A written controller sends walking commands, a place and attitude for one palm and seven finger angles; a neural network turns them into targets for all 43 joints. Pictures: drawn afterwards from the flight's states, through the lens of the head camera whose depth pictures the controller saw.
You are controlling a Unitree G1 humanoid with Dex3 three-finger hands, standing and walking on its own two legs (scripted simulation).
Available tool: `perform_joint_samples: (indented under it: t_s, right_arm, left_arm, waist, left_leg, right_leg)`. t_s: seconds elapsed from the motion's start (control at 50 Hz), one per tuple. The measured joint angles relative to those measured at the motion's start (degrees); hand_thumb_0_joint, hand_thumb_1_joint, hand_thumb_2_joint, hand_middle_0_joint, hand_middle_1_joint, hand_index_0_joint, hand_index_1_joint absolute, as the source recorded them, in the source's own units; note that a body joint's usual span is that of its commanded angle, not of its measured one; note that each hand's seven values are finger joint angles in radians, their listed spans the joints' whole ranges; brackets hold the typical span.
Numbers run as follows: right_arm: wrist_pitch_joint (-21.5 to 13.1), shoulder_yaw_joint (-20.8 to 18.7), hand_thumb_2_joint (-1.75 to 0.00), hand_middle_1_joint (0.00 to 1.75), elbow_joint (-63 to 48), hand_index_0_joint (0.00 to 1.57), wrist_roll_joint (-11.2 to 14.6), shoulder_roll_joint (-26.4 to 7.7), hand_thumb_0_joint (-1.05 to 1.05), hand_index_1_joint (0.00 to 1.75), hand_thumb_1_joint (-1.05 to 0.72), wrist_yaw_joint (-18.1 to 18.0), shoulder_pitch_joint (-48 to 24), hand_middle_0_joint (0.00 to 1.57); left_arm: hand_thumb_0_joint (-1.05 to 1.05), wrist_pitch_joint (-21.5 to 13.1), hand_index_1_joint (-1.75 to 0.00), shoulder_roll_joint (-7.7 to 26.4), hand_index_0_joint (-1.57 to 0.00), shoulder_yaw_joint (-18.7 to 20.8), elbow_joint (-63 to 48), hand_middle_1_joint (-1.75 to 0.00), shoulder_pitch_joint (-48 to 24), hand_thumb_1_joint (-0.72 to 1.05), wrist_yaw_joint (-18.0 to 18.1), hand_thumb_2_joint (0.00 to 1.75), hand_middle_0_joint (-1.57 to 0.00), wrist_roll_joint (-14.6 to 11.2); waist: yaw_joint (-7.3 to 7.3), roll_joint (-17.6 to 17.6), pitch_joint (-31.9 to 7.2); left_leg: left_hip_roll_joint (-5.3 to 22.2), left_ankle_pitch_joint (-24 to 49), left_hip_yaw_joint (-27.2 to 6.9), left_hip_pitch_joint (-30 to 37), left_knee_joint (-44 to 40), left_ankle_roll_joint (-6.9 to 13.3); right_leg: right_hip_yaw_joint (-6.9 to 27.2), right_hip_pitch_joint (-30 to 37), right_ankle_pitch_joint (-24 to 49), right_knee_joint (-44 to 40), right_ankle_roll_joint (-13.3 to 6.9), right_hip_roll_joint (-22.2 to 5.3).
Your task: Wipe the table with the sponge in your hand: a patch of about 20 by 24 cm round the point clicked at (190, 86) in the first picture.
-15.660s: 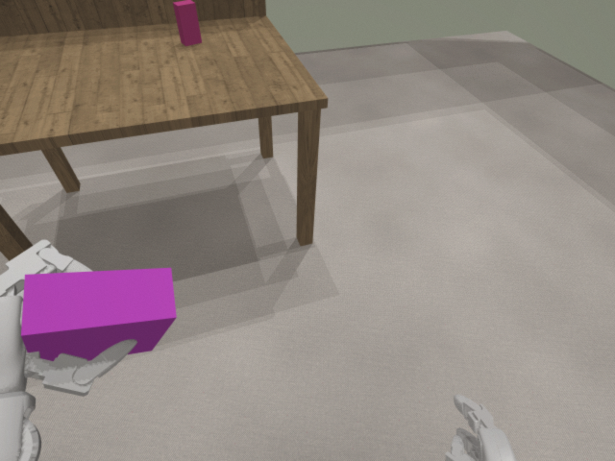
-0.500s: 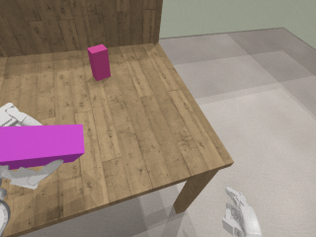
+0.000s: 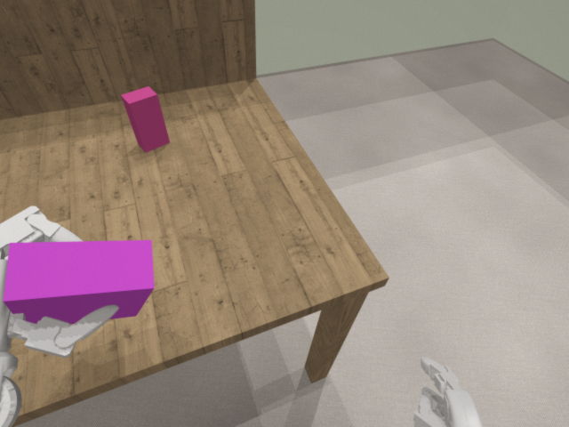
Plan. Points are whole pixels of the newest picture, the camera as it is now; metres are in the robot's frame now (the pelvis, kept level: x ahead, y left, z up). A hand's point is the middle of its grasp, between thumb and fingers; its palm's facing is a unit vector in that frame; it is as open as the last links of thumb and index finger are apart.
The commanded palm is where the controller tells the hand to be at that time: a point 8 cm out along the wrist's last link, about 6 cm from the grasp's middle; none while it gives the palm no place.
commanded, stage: shuffle to correct the standing spot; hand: left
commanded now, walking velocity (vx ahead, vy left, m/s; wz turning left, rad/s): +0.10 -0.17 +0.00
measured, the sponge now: (104, 285) +0.23 +0.22 +0.14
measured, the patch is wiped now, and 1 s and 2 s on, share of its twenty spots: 0.00 0.00 0.00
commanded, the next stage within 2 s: none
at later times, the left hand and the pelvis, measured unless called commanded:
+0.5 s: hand (93, 261) +0.25 +0.23 +0.16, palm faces +0.30 -0.86 -0.42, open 9.3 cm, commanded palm +0.18 +0.27 +0.18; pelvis +0.02 -0.01 -0.01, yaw +0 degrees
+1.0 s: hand (80, 286) +0.22 +0.23 +0.16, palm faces +0.33 -0.86 -0.38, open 9.3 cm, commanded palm +0.16 +0.27 +0.18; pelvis +0.00 -0.01 +0.00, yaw +1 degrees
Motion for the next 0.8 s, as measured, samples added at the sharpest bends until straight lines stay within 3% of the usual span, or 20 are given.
perform_joint_samples:
  t_s: [0.08, 0.2, 0.3, 0.58, 0.8]
  right_arm:
    - [0.37, -0.58, -0.90, 0.30, 0.44, 0.21, 0.22, -0.69, 0.01, 0.30, -0.90, -0.55, 0.57, 0.20]
    - [0.40, -1.04, -0.90, 0.30, 0.41, 0.21, 0.17, -0.67, 0.02, 0.30, -0.90, -0.78, 0.43, 0.20]
    - [0.70, -1.12, -0.90, 0.30, -0.57, 0.21, 0.36, -0.18, 0.01, 0.30, -0.90, -0.58, -0.56, 0.20]
    - [1.41, -0.27, -0.90, 0.30, -2.06, 0.21, 0.19, 1.34, 0.01, 0.30, -0.90, -0.01, -2.66, 0.20]
    - [1.81, -0.26, -0.90, 0.30, -1.78, 0.21, 0.25, 0.85, 0.01, 0.30, -0.90, -0.28, -1.78, 0.20]
  left_arm:
    - [0.00, 1.22, -1.34, -0.02, -0.82, -0.07, 0.24, -1.34, -0.26, -0.42, 0.25, 1.01, -0.84, -0.32]
    - [0.00, 1.13, -1.34, 0.97, -0.82, 0.47, -2.22, -1.34, 0.17, -0.42, 0.26, 1.02, -0.84, -0.61]
    - [0.00, 0.62, -1.34, 2.65, -0.82, 1.68, -3.61, -1.34, 0.85, -0.42, -0.23, 1.02, -0.84, -0.80]
    - [0.00, 1.56, -1.35, 2.82, -0.82, 1.85, -5.26, -1.34, 1.45, -0.42, -1.19, 1.02, -0.84, -1.16]
    - [0.00, 1.91, -1.35, 2.04, -0.82, 1.27, -3.99, -1.34, 1.57, -0.42, -0.93, 1.02, -0.84, -1.36]
  waist:
    - [-0.82, -0.14, -0.19]
    - [-1.97, -1.23, 0.32]
    - [-2.30, -1.09, 0.98]
    - [-0.76, -1.31, 2.74]
    - [-0.64, -0.70, 1.80]
  left_leg:
    - [0.44, -1.28, -0.49, -0.34, 1.57, 0.42]
    - [0.66, -2.31, -0.65, 0.57, 2.16, -1.51]
    - [0.95, -3.23, -0.83, 0.65, 3.03, -1.67]
    - [1.14, -2.70, -1.35, 1.02, 2.71, -2.09]
    - [0.97, -1.04, -1.76, -0.07, 2.08, -1.80]
  right_leg:
    - [-0.25, -0.19, -1.23, 1.33, -0.70, 0.57]
    - [-0.36, 0.30, -3.09, 2.90, -0.99, 0.70]
    - [-0.50, 0.68, -3.80, 3.22, -1.15, 0.99]
    - [-1.03, 1.39, -3.20, 2.54, -1.21, 1.19]
    - [-1.47, 0.30, -1.74, 2.21, -1.27, 1.07]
